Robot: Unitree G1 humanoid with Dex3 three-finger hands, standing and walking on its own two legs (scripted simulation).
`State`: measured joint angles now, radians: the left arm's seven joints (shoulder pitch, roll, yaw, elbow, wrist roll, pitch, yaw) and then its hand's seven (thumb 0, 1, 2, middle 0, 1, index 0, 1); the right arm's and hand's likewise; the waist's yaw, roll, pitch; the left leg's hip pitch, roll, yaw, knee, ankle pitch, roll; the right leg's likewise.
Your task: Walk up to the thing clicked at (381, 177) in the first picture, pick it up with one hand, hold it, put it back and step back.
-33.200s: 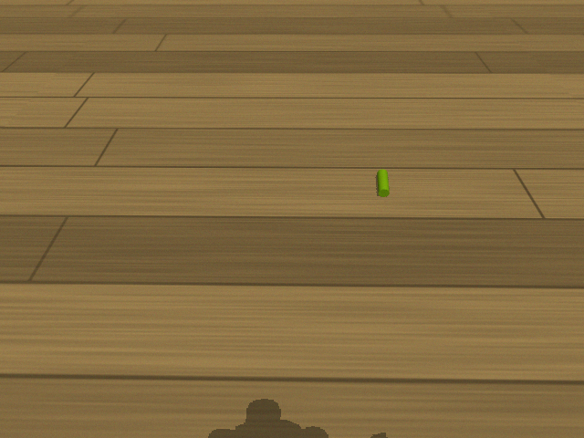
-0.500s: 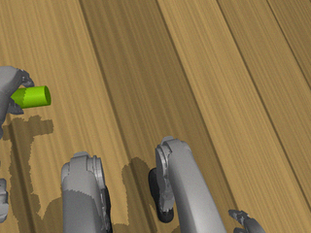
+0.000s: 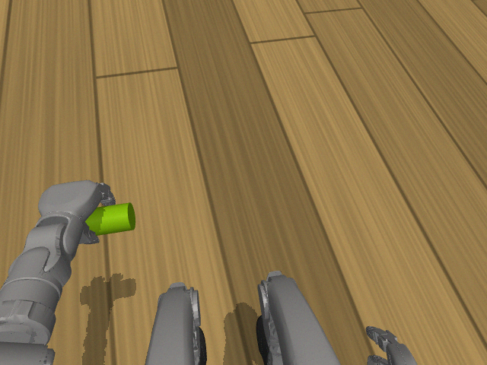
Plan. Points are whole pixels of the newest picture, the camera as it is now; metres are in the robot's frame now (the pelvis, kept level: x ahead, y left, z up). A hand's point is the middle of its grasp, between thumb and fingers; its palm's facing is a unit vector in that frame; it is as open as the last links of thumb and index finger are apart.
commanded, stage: lift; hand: left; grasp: from above
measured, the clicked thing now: (90, 222) +0.41 +0.26 -0.12
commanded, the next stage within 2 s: hold in 0.70 s
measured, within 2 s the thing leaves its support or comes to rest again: neither
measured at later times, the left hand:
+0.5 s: hand (60, 208) +0.36 +0.23 +0.05, palm faces -0.45 -0.06 -0.89, open 8.4 cm
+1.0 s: hand (36, 182) +0.37 +0.23 +0.11, palm faces -0.47 -0.06 -0.88, open 8.3 cm
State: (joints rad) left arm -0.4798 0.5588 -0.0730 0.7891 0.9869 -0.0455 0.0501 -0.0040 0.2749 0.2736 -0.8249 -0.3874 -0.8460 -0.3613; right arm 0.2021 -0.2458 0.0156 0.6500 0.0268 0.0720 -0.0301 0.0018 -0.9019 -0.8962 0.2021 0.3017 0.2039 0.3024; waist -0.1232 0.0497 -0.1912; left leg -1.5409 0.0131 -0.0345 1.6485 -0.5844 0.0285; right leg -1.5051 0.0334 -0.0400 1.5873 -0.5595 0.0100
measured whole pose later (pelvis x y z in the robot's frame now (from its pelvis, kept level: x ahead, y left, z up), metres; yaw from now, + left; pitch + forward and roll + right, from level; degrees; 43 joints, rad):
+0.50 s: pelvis +0.04 +0.00 +0.14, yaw +1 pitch +14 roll -2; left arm -0.35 0.42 -0.17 0.86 1.02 -0.02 0.16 -0.01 0.24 0.33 -0.80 -0.46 -0.81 -0.44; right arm 0.27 -0.25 -0.03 0.74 0.04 -0.02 -0.05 0.00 -0.90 -0.90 0.20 0.30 0.20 0.30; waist -0.08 0.04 -0.13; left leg -0.88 0.02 0.00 1.07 -0.44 0.02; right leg -0.85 0.04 0.00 1.01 -0.42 0.01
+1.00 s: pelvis +0.07 +0.00 +0.18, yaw +1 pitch +9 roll -1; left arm -0.27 0.40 -0.20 0.77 1.01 0.00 0.08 0.00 0.27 0.27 -0.82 -0.41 -0.84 -0.39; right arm 0.25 -0.25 -0.04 0.72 0.04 0.01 -0.05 0.01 -0.90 -0.89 0.20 0.30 0.20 0.30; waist -0.05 0.04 -0.08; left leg -0.55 0.00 0.02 0.76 -0.36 0.02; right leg -0.54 0.02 0.03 0.72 -0.34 0.01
